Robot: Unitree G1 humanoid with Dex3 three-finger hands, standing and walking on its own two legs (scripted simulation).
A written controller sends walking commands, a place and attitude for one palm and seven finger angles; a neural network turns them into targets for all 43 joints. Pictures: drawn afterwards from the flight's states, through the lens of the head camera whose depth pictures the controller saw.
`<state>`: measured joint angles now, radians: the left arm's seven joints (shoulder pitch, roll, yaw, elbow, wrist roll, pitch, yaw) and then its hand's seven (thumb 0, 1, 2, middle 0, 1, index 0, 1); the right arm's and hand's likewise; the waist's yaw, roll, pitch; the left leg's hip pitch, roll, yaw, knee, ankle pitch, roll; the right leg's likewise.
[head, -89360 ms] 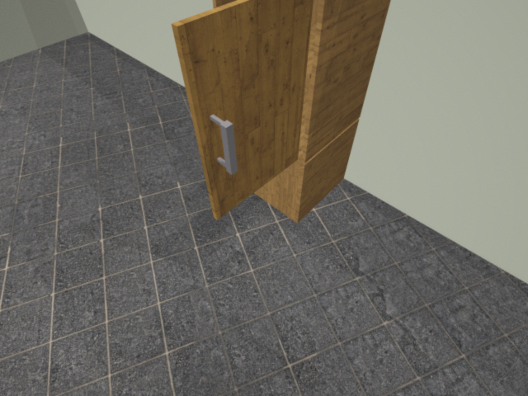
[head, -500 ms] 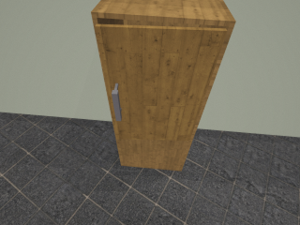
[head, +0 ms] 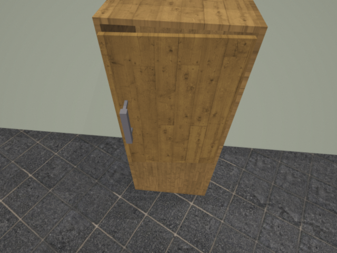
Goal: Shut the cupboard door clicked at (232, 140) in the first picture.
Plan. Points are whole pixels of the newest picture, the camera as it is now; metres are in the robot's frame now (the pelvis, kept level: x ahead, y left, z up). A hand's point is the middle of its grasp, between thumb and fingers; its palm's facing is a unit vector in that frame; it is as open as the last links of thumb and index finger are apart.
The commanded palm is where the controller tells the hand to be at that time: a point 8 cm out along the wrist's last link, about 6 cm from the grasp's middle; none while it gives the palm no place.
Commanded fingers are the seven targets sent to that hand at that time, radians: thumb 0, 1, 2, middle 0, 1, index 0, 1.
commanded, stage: shuffle to correct the standing spot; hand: left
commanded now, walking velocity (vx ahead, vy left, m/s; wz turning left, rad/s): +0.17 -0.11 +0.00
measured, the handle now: (127, 122) +0.52 +0.18 -0.04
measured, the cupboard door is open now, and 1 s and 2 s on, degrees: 4 4 4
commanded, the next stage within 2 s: come to a stop and stand still in 0.06 s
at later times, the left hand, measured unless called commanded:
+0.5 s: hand out of the picture +0.09 +0.15 -0.18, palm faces -0.02 -0.97 -0.23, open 7.4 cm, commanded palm none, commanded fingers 0.00 0.90 0.90 -0.20 -0.30 -0.20 -0.30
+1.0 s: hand out of the picture +0.08 +0.18 -0.18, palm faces -0.04 -0.97 -0.23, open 7.4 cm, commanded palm none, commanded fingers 0.00 0.90 0.90 -0.20 -0.30 -0.20 -0.30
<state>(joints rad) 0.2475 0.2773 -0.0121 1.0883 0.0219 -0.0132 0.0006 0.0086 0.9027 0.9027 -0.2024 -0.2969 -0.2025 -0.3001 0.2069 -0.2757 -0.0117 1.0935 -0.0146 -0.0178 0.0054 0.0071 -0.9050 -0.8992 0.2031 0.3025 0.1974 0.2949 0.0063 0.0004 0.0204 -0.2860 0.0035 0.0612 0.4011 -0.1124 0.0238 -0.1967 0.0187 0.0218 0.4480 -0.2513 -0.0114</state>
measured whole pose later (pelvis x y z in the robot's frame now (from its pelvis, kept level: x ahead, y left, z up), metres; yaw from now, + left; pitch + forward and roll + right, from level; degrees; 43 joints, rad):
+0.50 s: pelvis +0.07 -0.03 +0.00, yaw -2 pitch +1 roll +2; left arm 0.26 0.17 0.02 1.03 0.02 0.00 0.04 0.01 0.91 0.90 -0.20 -0.30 -0.20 -0.30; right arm 0.19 -0.16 -0.03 1.05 -0.01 0.00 -0.04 0.01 -0.92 -0.90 0.20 0.30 0.20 0.29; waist 0.00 -0.03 0.07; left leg -0.28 0.04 0.10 0.57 -0.22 0.00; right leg -0.20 0.04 0.02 0.60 -0.33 -0.03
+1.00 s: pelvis +0.04 +0.00 -0.01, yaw -2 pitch -1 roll +0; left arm 0.26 0.17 -0.01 1.01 0.02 -0.01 0.04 0.01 0.90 0.90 -0.20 -0.30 -0.20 -0.30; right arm 0.23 -0.17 -0.01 0.96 -0.01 -0.01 -0.02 0.00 -0.92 -0.90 0.20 0.30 0.20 0.29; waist 0.00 0.02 0.05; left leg -0.29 0.01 0.05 0.59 -0.28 0.03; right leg -0.17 0.02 -0.01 0.56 -0.36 -0.02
